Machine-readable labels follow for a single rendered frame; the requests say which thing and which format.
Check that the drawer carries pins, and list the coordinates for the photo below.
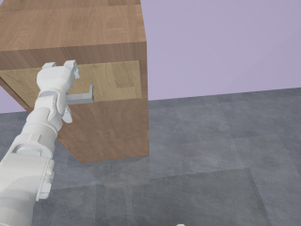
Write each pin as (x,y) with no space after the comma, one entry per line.
(111,81)

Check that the robot left upper arm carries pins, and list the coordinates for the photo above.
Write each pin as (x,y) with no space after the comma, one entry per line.
(24,180)

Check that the handle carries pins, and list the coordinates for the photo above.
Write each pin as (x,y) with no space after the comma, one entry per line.
(81,98)

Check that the robot left forearm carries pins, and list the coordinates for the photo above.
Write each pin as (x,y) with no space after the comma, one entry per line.
(42,126)

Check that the robot left hand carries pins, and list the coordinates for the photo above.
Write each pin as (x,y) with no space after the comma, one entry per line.
(59,77)

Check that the cabinet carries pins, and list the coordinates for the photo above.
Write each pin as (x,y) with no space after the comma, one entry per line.
(35,32)

